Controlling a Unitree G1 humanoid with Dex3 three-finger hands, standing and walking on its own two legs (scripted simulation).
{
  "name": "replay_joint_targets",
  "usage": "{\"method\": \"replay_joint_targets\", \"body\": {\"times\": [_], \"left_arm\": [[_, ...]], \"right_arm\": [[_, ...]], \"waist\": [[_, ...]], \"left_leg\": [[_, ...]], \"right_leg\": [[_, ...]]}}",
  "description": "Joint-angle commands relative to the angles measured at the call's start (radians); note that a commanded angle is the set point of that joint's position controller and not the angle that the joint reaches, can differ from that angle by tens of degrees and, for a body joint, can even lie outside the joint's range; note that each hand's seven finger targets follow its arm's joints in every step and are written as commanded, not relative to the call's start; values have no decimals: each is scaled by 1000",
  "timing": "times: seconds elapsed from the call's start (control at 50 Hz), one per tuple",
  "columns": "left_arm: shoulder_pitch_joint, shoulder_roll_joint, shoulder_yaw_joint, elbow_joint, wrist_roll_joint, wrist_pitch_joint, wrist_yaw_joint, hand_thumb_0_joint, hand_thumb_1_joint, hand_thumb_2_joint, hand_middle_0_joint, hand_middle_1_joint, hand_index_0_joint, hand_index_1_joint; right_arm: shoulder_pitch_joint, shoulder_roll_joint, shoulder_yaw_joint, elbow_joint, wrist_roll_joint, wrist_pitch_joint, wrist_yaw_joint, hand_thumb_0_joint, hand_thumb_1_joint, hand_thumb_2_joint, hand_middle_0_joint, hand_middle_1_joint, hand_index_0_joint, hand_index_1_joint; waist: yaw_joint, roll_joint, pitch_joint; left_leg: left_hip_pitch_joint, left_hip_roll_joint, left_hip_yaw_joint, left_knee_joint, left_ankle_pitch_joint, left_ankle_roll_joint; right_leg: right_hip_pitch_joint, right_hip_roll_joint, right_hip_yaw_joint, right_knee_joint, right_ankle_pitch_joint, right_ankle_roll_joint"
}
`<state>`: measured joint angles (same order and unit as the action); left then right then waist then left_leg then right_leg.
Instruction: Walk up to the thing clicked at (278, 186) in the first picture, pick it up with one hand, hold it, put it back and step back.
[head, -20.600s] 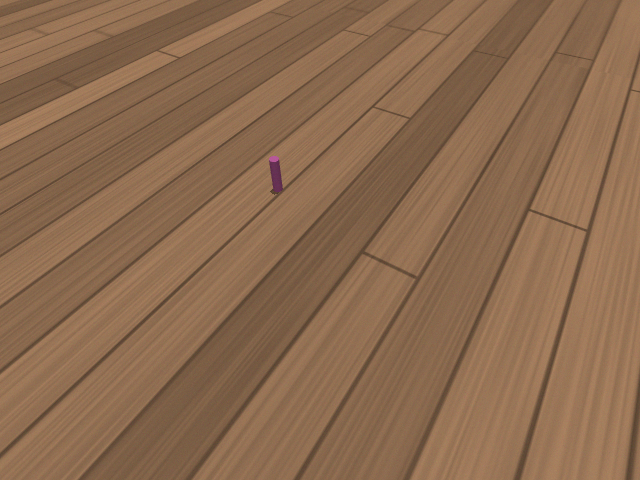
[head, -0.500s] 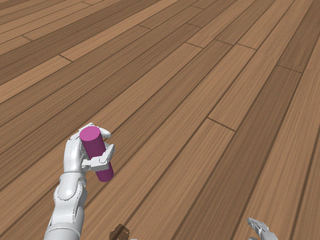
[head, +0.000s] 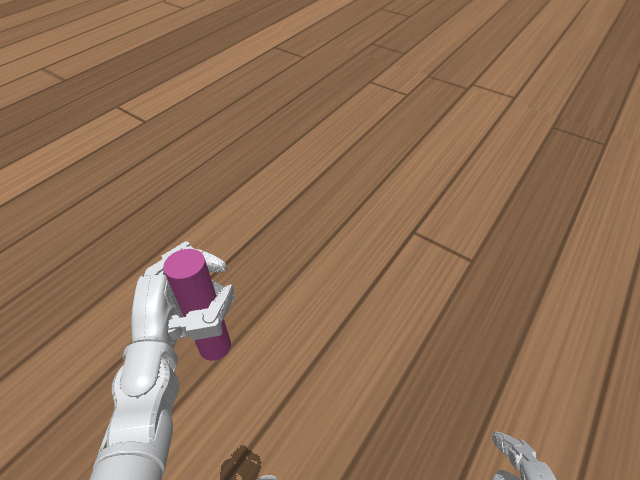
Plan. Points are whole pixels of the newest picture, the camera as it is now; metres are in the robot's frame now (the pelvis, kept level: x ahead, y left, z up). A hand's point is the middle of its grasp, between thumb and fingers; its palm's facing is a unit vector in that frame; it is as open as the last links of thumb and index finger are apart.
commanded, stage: crouch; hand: left
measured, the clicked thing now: (201, 310) +0.33 +0.18 +0.03
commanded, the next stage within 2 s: lower in 1.76 s
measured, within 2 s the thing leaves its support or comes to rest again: neither
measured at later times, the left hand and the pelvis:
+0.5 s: hand (228, 342) +0.36 +0.18 -0.14, palm faces +0.11 -0.99 -0.01, open 6.2 cm; pelvis -0.02 +0.00 -0.13, yaw -1 degrees
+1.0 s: hand (240, 382) +0.37 +0.20 -0.37, palm faces +0.14 -0.99 -0.02, open 6.2 cm; pelvis -0.07 +0.00 -0.33, yaw -3 degrees
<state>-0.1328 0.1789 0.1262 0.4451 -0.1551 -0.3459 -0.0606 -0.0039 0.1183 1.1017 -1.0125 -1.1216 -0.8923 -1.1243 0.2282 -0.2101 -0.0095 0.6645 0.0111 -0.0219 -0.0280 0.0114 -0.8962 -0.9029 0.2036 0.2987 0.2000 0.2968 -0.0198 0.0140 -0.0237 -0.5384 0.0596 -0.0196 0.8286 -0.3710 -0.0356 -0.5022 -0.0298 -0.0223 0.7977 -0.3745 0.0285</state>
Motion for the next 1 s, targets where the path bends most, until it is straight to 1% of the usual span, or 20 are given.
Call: {"method": "replay_joint_targets", "body": {"times": [0.0,0.12,0.16,0.18,0.22,0.34,0.36,0.38,0.4,0.44,0.46,0.5,0.56,0.6,0.64,0.68,0.72,0.76,0.88,0.98], "left_arm": [[-270,117,76,-176,-12,-95,25,0,552,1212,-1306,-1345,-1317,-1336],[-349,120,88,-110,5,-184,18,0,544,1225,-1318,-1371,-1333,-1359],[-326,110,95,-10,7,-220,10,0,540,1211,-1318,-1373,-1335,-1358],[-345,75,61,20,8,-239,-2,0,540,1226,-1314,-1379,-1331,-1366],[-411,139,111,1,6,-295,-11,0,516,1215,-1326,-1383,-1342,-1369],[-487,175,159,124,-9,-435,-41,0,479,1215,-1314,-1376,-1327,-1367],[-491,173,149,145,-6,-448,-45,0,466,1194,-1304,-1353,-1315,-1345],[-473,191,174,184,-9,-458,-53,0,477,1183,-1288,-1336,-1300,-1327],[-482,182,158,184,-9,-469,-62,0,488,1177,-1279,-1317,-1287,-1310],[-474,202,184,221,-3,-483,-73,0,484,1185,-1283,-1313,-1287,-1311],[-511,248,216,189,-3,-493,-77,0,474,1192,-1278,-1316,-1281,-1315],[-486,214,200,235,-5,-493,-94,0,502,1212,-1285,-1323,-1288,-1323],[-540,243,246,219,-20,-500,-99,0,492,1206,-1271,-1309,-1272,-1311],[-543,272,286,240,-25,-505,-99,0,489,1211,-1258,-1305,-1259,-1307],[-573,267,291,265,-18,-512,-98,0,486,1227,-1271,-1322,-1272,-1325],[-601,237,263,333,-6,-518,-111,0,491,1247,-1275,-1341,-1278,-1343],[-630,266,281,389,7,-526,-122,0,497,1251,-1278,-1349,-1283,-1349],[-714,278,258,390,26,-541,-133,0,518,1254,-1270,-1349,-1278,-1346],[-851,413,343,367,50,-574,-89,0,453,1265,-1256,-1357,-1260,-1359],[-890,418,351,454,58,-554,-90,0,417,1257,-1257,-1344,-1256,-1352]], "right_arm": [[-48,-136,-50,-114,-8,-41,-2,0,-873,-900,199,299,200,299],[-50,-138,-61,-103,-22,-50,18,0,-873,-899,199,299,199,299],[-40,-146,-69,-89,-28,-55,23,0,-878,-899,199,299,200,299],[-38,-148,-71,-89,-31,-60,28,0,-876,-900,199,299,200,299],[-24,-155,-76,-82,-38,-63,32,0,-879,-899,199,300,200,300],[-28,-164,-67,-72,-54,-74,47,0,-887,-901,198,300,199,300],[-29,-168,-67,-72,-56,-72,48,0,-885,-901,198,300,199,300],[-24,-177,-68,-67,-59,-70,48,0,-882,-900,198,300,199,300],[-21,-183,-67,-69,-61,-66,51,0,-881,-900,198,300,199,300],[-18,-199,-70,-70,-67,-59,55,0,-883,-901,198,300,199,300],[-23,-199,-67,-72,-69,-54,57,0,-884,-902,198,300,199,300],[-10,-209,-68,-60,-76,-44,61,0,-885,-903,198,300,199,300],[-7,-213,-64,-62,-83,-35,65,0,-898,-907,198,300,199,300],[-7,-215,-64,-42,-88,-27,69,0,-903,-908,198,300,199,299],[-9,-210,-62,-34,-95,-24,74,0,-907,-909,198,299,199,299],[-9,-208,-64,-10,-99,-23,81,0,-904,-908,198,299,199,299],[-24,-217,-62,-8,-104,-24,86,0,-900,-907,199,300,199,300],[-39,-222,-54,-9,-115,-24,91,0,-893,-904,199,300,200,300],[-32,-237,-32,-6,-134,-14,101,0,-898,-907,199,300,199,300],[-31,-253,-19,19,-135,-4,105,0,-909,-909,198,299,199,299]], "waist": [[-10,-42,-213],[-24,-7,-212],[-38,-13,-230],[-50,-17,-258],[-44,24,-338],[-48,39,-491],[-51,40,-509],[-41,43,-524],[-45,64,-555],[-34,72,-626],[-19,89,-649],[-27,92,-715],[-28,76,-787],[-26,44,-794],[-45,21,-793],[-72,-10,-748],[-82,-5,-722],[-89,55,-712],[-70,161,-814],[-102,188,-753]], "left_leg": [[71,-43,27,-108,109,36],[-38,-45,20,-43,4,36],[-79,-45,18,13,5,36],[-101,-43,11,45,4,36],[-131,-43,2,113,17,32],[-392,-50,-13,369,-33,38],[-433,-51,-13,406,-46,37],[-461,-49,-16,441,-35,38],[-474,-49,-22,467,-13,35],[-497,-48,-30,525,41,35],[-530,-49,-27,555,45,34],[-546,-45,-28,626,135,36],[-630,-47,-25,714,166,42],[-704,-46,-22,771,164,49],[-787,-48,-22,823,131,54],[-860,-43,-21,869,52,59],[-906,-42,-28,902,-24,56],[-920,-40,-29,935,-87,47],[-964,-44,-18,1017,-179,27],[-1040,-43,-16,1078,-258,27]], "right_leg": [[45,31,-25,-112,159,-27],[-78,28,-17,-29,63,-35],[-138,29,-15,21,67,-35],[-180,29,-16,57,69,-37],[-243,30,-18,130,73,-42],[-492,29,-4,359,7,-47],[-519,29,3,390,-4,-47],[-560,30,6,423,-5,-46],[-596,31,1,464,5,-52],[-659,35,-11,535,32,-57],[-674,34,-4,563,34,-57],[-720,35,-11,632,101,-57],[-726,36,-4,703,149,-52],[-738,38,6,744,159,-46],[-775,40,7,787,140,-44],[-847,40,11,813,69,-41],[-948,45,-3,860,-17,-49],[-1055,46,-16,914,-84,-58],[-1127,47,-39,1036,-165,-64],[-1241,47,-70,1121,-212,-63]]}}
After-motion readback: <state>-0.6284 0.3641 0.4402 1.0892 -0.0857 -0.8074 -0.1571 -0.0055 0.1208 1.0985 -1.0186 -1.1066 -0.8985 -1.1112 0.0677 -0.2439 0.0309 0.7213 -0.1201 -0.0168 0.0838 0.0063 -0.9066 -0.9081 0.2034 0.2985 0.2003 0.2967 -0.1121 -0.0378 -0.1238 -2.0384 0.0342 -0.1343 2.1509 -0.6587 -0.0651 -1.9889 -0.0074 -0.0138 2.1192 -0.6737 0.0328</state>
